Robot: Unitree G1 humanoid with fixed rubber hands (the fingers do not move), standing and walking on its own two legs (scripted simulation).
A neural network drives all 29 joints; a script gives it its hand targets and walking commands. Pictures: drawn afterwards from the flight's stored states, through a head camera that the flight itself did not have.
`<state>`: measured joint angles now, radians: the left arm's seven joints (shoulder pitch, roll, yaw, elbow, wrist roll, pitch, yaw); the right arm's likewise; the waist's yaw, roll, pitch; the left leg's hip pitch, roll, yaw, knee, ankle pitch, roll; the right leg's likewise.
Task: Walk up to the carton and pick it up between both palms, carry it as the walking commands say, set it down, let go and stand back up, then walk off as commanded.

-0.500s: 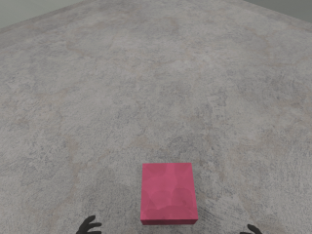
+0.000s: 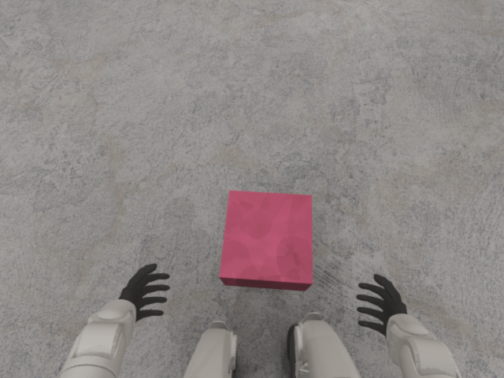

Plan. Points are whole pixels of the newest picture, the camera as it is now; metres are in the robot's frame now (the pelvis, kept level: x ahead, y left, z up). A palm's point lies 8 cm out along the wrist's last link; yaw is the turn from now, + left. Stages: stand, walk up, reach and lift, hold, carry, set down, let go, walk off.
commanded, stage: reach and lift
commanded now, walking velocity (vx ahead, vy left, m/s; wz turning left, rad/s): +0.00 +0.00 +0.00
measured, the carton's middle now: (267, 241) +0.50 -0.03 -0.61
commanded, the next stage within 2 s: none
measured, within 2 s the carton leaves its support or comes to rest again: neither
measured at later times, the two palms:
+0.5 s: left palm (159, 225) +0.40 +0.19 -0.13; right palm (392, 240) +0.35 -0.25 -0.13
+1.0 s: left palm (167, 189) +0.49 +0.20 -0.16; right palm (388, 195) +0.46 -0.27 -0.15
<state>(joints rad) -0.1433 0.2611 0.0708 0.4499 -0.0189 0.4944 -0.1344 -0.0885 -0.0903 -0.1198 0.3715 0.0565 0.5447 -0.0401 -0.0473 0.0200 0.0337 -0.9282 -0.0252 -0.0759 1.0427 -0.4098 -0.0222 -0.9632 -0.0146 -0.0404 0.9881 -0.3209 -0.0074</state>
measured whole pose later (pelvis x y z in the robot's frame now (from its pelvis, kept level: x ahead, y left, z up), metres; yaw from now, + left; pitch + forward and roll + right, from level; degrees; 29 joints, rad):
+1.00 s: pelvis +0.00 -0.01 -0.05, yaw +2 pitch +45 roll +1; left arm -0.97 0.35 0.24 0.84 -0.07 0.14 -0.07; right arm -0.92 -0.30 -0.36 0.79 0.04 0.14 0.06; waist -0.07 0.02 -0.08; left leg -1.54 -0.03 -0.06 1.12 -0.36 -0.05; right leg -1.58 -0.02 -0.02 1.09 -0.29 -0.02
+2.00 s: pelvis -0.06 +0.00 -0.29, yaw +1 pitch +32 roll +2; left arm -1.29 0.43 0.14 0.77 -0.23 0.19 0.05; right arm -1.25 -0.46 -0.20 0.76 0.22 0.18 -0.04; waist -0.06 0.03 0.53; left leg -2.04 -0.06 -0.03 2.09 -0.61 -0.06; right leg -2.11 0.01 0.03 2.05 -0.49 0.00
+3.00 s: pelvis -0.06 +0.00 -0.34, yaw +2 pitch +33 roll +0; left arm -1.47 0.40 -0.05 1.15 -0.31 0.05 0.09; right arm -1.46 -0.46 -0.03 1.24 0.33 0.00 -0.04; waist -0.07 0.02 0.49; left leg -2.24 -0.05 -0.02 2.24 -0.57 -0.04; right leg -2.29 -0.05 0.00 2.19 -0.48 -0.02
